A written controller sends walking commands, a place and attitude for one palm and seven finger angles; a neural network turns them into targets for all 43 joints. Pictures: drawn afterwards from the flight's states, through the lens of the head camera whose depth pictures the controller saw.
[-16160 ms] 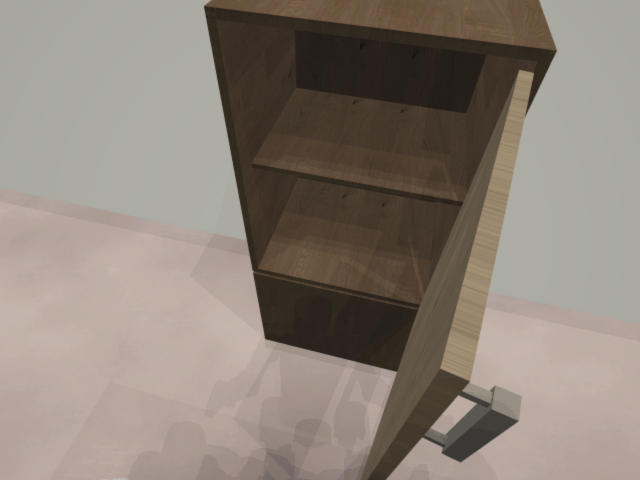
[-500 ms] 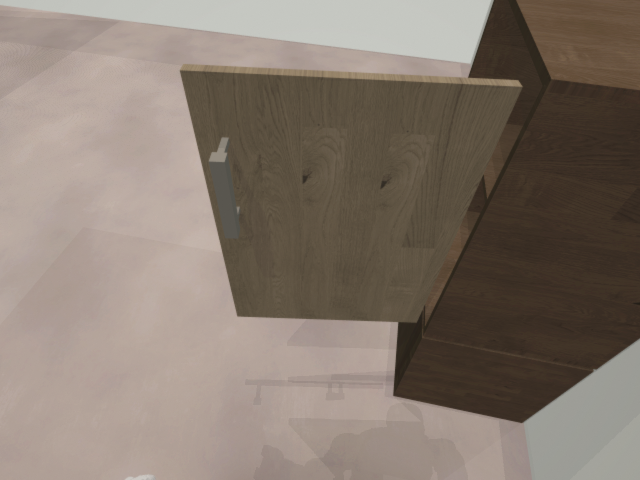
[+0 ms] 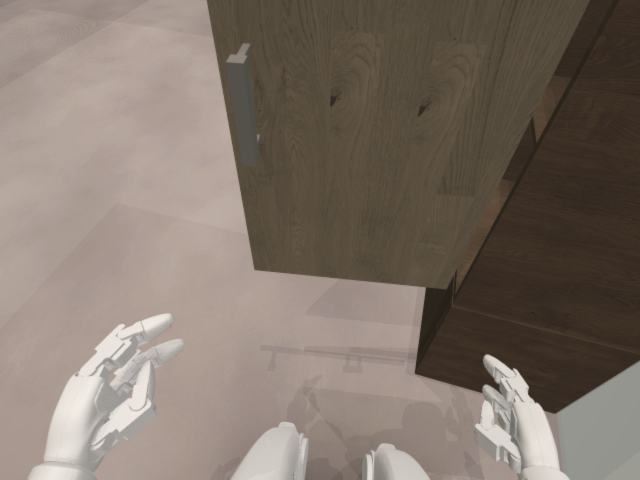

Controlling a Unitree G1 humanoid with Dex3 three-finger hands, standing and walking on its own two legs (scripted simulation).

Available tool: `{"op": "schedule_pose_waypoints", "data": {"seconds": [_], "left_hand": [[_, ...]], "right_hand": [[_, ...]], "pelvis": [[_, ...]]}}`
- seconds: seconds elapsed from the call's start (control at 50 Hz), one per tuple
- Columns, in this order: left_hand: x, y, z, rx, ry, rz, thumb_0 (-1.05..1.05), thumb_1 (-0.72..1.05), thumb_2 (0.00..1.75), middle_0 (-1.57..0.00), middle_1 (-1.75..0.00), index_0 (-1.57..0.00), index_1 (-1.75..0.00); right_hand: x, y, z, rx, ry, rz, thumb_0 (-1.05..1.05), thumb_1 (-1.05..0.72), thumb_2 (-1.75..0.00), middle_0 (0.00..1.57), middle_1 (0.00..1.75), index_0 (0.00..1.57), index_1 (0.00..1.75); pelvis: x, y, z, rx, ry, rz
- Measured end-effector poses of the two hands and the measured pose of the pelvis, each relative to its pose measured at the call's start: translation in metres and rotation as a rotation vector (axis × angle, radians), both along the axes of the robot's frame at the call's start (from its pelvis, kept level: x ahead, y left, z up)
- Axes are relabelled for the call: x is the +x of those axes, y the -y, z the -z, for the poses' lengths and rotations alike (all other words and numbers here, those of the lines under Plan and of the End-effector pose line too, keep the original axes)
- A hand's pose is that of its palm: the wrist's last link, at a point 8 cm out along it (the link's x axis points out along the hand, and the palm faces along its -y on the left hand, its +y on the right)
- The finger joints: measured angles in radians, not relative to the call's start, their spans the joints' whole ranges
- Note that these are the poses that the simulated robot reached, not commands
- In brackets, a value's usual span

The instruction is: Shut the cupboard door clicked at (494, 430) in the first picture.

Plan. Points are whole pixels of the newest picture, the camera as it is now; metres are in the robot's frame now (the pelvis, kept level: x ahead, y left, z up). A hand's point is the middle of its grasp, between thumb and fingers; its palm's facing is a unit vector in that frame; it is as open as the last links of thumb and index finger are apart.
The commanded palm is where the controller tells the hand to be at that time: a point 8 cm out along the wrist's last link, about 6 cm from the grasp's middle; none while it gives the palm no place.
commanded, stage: raise the hand and make a fist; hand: left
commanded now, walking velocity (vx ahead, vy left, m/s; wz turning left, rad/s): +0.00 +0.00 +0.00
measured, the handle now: (248, 107) +0.54 +0.16 +0.19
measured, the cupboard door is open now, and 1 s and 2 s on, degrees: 100 100 100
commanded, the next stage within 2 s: bring the fist close to the handle in 1.50 s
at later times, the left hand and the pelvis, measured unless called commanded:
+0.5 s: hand (150, 317) +0.25 +0.21 +0.11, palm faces +0.01 -1.00 -0.03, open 3.8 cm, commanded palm +0.22 +0.26 +0.13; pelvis +0.06 +0.01 +0.05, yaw +1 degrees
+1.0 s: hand (139, 255) +0.29 +0.22 +0.17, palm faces +0.01 -1.00 -0.06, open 3.1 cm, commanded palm +0.26 +0.27 +0.18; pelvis +0.08 +0.02 +0.08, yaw +2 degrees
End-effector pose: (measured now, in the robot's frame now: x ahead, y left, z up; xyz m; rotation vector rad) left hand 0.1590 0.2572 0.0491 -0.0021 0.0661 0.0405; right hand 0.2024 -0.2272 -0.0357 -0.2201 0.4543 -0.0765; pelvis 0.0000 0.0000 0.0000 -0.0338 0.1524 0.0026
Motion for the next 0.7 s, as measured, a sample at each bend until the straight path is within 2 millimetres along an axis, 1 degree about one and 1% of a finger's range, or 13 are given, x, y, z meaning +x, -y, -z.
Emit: {"op": "schedule_pose_waypoints", "data": {"seconds": [0.04, 0.08, 0.12, 0.16, 0.24, 0.32, 0.4, 0.48, 0.62, 0.7], "left_hand": [[-0.002, 0.004, -0.01, 0.012, 0.001, -0.016, 0.02, 0.9, 0.9, -0.45, -0.57, -0.45, -0.57], [0.0, 0.006, -0.023, 0.033, 0.024, -0.016, 0.02, 0.9, 0.9, -0.49, -0.61, -0.49, -0.61], [0.007, 0.007, -0.036, 0.047, 0.051, -0.007, 0.02, 0.9, 0.9, -0.52, -0.65, -0.53, -0.65], [0.016, 0.006, -0.044, 0.053, 0.06, 0.009, 0.02, 0.9, 0.9, -0.56, -0.69, -0.56, -0.69], [0.034, 0.0, -0.047, 0.043, 0.011, 0.033, 0.02, 0.9, 0.9, -0.63, -0.77, -0.64, -0.77], [0.047, -0.005, -0.05, 0.029, -0.032, 0.03, 0.02, 0.9, 0.9, -0.71, -0.85, -0.71, -0.85], [0.056, -0.007, -0.058, 0.026, -0.02, 0.023, 0.02, 0.9, 0.9, -0.78, -0.93, -0.78, -0.93], [0.068, -0.007, -0.065, 0.028, -0.004, 0.026, 0.02, 0.9, 0.9, -0.85, -1.01, -0.85, -1.01], [0.082, -0.008, -0.084, 0.036, 0.018, 0.035, 0.02, 0.9, 0.9, -0.98, -1.15, -0.98, -1.15], [0.087, -0.011, -0.093, 0.041, 0.027, 0.027, 0.02, 0.9, 0.9, -1.05, -1.23, -1.05, -1.23]], "right_hand": [[0.002, -0.006, -0.003, 0.002, 0.0, -0.012, 0.02, -0.9, -0.89, 0.2, 0.3, 0.21, 0.3], [0.001, -0.011, -0.007, 0.001, -0.012, -0.024, 0.02, -0.9, -0.89, 0.2, 0.3, 0.21, 0.3], [0.0, -0.015, -0.009, 0.003, -0.03, -0.032, 0.02, -0.9, -0.89, 0.2, 0.3, 0.21, 0.3], [-0.002, -0.016, -0.011, 0.007, -0.05, -0.031, 0.02, -0.9, -0.89, 0.2, 0.3, 0.21, 0.3], [-0.004, -0.012, -0.013, 0.014, -0.087, 0.0, 0.02, -0.9, -0.89, 0.21, 0.3, 0.21, 0.3], [0.0, -0.005, -0.017, 0.004, -0.109, 0.034, 0.02, -0.9, -0.89, 0.21, 0.3, 0.21, 0.3], [0.009, 0.0, -0.022, -0.018, -0.125, 0.049, 0.02, -0.9, -0.89, 0.21, 0.3, 0.21, 0.3], [0.023, -0.001, -0.027, -0.032, -0.131, 0.046, 0.02, -0.9, -0.89, 0.2, 0.3, 0.21, 0.3], [0.05, -0.016, -0.04, -0.006, -0.1, 0.027, 0.02, -0.9, -0.89, 0.2, 0.3, 0.21, 0.3], [0.06, -0.028, -0.046, 0.012, -0.084, 0.005, 0.02, -0.9, -0.89, 0.2, 0.3, 0.21, 0.3]], "pelvis": [[0.002, 0.002, -0.004, -0.008, 0.009, -0.01], [0.004, 0.003, -0.01, -0.016, 0.011, -0.021], [0.007, 0.005, -0.016, -0.023, 0.008, -0.03], [0.011, 0.005, -0.021, -0.028, 0.003, -0.034], [0.022, 0.004, -0.03, -0.029, -0.006, -0.033], [0.037, 0.001, -0.037, -0.028, -0.01, -0.026], [0.051, -0.003, -0.042, -0.028, -0.015, -0.024], [0.062, -0.008, -0.046, -0.028, -0.018, -0.027], [0.075, -0.016, -0.055, -0.024, -0.01, -0.028], [0.079, -0.019, -0.06, -0.023, 0.0, -0.03]]}}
